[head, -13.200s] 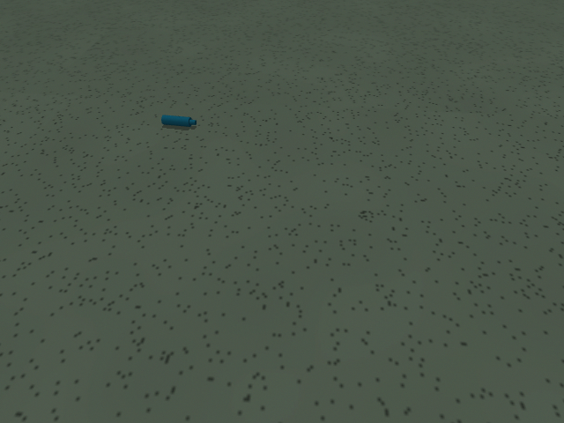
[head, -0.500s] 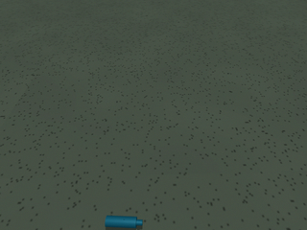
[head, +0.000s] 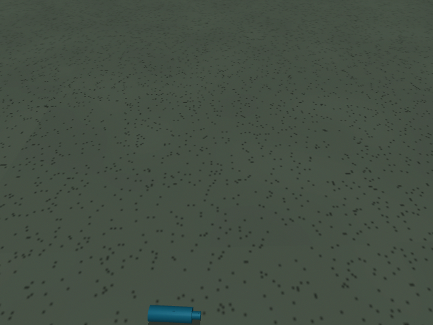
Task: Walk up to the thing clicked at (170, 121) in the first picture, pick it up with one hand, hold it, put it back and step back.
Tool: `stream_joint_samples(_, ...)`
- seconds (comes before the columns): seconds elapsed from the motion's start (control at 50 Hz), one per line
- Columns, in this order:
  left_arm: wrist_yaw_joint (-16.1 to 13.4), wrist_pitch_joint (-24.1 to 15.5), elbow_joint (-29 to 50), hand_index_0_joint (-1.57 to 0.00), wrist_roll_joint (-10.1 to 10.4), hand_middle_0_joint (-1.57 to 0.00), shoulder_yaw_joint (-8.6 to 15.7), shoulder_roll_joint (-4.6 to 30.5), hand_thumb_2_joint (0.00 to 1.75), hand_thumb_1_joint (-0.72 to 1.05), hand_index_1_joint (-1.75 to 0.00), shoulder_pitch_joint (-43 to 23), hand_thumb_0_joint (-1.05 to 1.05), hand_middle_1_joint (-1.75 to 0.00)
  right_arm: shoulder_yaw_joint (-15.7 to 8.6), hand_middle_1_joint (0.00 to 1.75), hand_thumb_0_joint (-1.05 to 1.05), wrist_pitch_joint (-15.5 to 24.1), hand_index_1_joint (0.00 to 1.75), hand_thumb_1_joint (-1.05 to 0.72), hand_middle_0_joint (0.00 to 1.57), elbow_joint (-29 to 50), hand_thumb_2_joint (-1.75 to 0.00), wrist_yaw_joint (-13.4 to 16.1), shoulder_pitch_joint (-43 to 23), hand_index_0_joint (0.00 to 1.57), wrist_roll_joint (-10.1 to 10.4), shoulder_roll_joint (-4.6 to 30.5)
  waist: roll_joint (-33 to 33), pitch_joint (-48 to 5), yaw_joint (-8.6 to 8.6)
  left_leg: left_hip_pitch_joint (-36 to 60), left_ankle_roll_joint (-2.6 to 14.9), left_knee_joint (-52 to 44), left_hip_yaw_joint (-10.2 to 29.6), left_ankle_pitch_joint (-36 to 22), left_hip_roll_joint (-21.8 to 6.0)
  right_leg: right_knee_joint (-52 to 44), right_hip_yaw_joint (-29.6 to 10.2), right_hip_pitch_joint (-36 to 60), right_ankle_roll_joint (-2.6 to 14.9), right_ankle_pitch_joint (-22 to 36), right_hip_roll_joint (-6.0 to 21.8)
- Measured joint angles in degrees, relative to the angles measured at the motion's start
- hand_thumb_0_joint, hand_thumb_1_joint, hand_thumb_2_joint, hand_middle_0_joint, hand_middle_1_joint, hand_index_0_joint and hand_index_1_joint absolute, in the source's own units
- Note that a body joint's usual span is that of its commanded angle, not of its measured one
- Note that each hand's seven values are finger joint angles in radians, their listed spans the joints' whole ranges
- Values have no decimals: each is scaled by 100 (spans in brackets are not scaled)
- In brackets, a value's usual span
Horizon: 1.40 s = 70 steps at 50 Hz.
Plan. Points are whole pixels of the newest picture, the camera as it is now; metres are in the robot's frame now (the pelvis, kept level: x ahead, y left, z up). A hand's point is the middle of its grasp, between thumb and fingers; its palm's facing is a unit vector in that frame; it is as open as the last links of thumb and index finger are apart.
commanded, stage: stand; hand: left
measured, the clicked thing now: (175, 314) +0.33 +0.19 -0.75
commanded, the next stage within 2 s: walk up in 0.88 s
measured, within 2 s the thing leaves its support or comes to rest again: neither
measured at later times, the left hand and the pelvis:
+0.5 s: hand out of the picture +0.07 +0.25 -0.16, palm faces -0.03 -0.94 -0.34, open 7.4 cm; pelvis +0.00 +0.00 +0.00, yaw +0 degrees
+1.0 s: hand out of the picture +0.07 +0.26 -0.16, palm faces -0.02 -0.93 -0.36, open 7.4 cm; pelvis -0.02 -0.01 -0.01, yaw +0 degrees
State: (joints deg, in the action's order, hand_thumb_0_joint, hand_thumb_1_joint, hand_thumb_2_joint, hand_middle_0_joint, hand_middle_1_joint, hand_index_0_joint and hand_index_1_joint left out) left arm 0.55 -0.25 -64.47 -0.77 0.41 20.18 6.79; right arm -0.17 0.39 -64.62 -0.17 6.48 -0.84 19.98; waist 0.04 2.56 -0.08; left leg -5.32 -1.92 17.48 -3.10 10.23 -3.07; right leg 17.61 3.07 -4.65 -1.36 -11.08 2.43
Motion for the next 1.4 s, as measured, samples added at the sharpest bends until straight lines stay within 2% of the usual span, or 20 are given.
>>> stream_joint_samples(0.88,-9,-5,9,-20,5,-21,-15,-15,90,90,-30,18,1,-30,-16,30,0,7,30,-90,21,-10,-89,4,21,20,4,1,18,-3,4,-4,-10,-1,5,9,-6,19,4,-12,8,-23,-5)
stream_joint_samples(0.96,30,231,377,-20,28,-21,149,118,90,90,-30,-90,1,-30,-112,30,0,-44,30,-90,21,309,-89,66,-75,20,120,-9,-73,253,-9,-334,-5,381,20,82,-17,600,-9,-438,58,-171,7)
stream_joint_samples(1.0,33,345,608,-20,32,-21,222,237,90,90,-30,-157,1,-30,-181,30,0,-66,30,-90,21,537,-89,105,-131,20,135,1,-132,437,-23,-526,-4,597,24,109,-51,1257,-60,-829,127,-254,-25)
stream_joint_samples(1.06,72,555,947,-20,12,-21,326,381,90,90,-30,-238,1,-30,-292,30,0,-94,30,-90,21,891,-89,192,-96,20,71,52,-123,631,-62,-810,-3,903,122,133,-163,2915,-311,-1451,233,-1511,-245)
stream_joint_samples(1.12,123,611,1256,-20,32,-21,400,442,90,90,-30,-218,1,-30,-356,30,0,-143,30,-90,21,1133,-89,268,-44,21,-16,198,-48,722,-20,-1119,-44,1260,190,190,-313,3500,-489,-1654,311,-1915,-297)
stream_joint_samples(1.14,141,594,1332,-20,27,-21,422,442,90,90,-30,-191,1,-30,-371,30,0,-168,30,-90,21,1201,-89,270,-36,20,-33,262,-13,743,-3,-1228,-91,1403,217,224,-365,3302,-484,-1583,317,-1888,-256)
stream_joint_samples(1.18,159,505,1432,-20,1,-21,457,441,90,90,-30,-82,1,-30,-398,30,0,-248,30,-90,21,1330,-89,241,-38,20,-43,383,43,748,46,-1496,-154,1815,258,363,-465,2396,-428,-1259,288,-1377,-163)
stream_joint_samples(1.2,143,448,1445,-20,-28,-21,485,414,90,90,-30,-32,1,-30,-414,30,0,-294,30,-90,21,1391,-89,228,-72,20,-38,447,119,788,61,-1664,-58,2126,316,482,-544,2184,-391,-1202,207,-1014,-204)
stream_joint_samples(1.22,122,415,1442,-20,-71,-21,494,343,90,90,-30,0,1,-30,-441,30,0,-345,30,-90,21,1437,-89,237,-125,20,-23,498,224,880,18,-1831,59,2553,576,1038,-480,2327,-316,-1254,190,-1018,-269)
stream_joint_samples(1.24,117,403,1446,-20,-121,-21,461,279,90,90,-30,46,1,-30,-466,30,0,-401,30,-90,21,1470,-89,261,-152,20,-6,507,236,928,11,-2000,153,3117,849,1645,-225,2460,-308,-1331,210,-1069,-261)
stream_joint_samples(1.26,116,394,1448,-20,-146,-21,418,206,90,90,-30,102,1,-30,-479,30,0,-449,30,-90,21,1492,-89,276,-161,20,14,508,221,951,45,-2139,219,3744,1061,1986,73,2484,-352,-1376,238,-1061,-240)
stream_joint_samples(1.28,107,385,1438,-20,-151,-21,374,118,90,90,-30,155,1,-30,-489,30,0,-470,30,-90,20,1511,-90,275,-146,20,40,517,240,952,71,-2253,254,4316,1212,2081,332,2408,-381,-1387,258,-996,-234)
stream_joint_samples(1.32,79,374,1407,-20,-143,-21,306,-43,90,90,-30,228,1,-30,-487,30,0,-447,30,-91,20,1542,-90,253,-34,20,107,532,321,898,59,-2382,236,5066,1302,1923,647,2162,-342,-1378,285,-818,-239)
stream_joint_samples(1.36,39,314,1421,-20,-130,-21,278,-144,90,90,-30,274,1,-30,-464,30,0,-414,30,-91,20,1535,-90,212,166,20,90,516,364,832,48,-2313,178,5324,1229,1755,771,1968,-255,-1348,325,-690,-227)
stream_joint_samples(1.4,-14,196,1484,-21,-121,-21,261,-213,90,90,-30,314,1,-30,-439,30,0,-436,30,-91,20,1455,-90,166,382,20,27,494,404,756,59,-2098,147,5153,1161,1697,770,1835,-134,-1306,351,-614,-205)
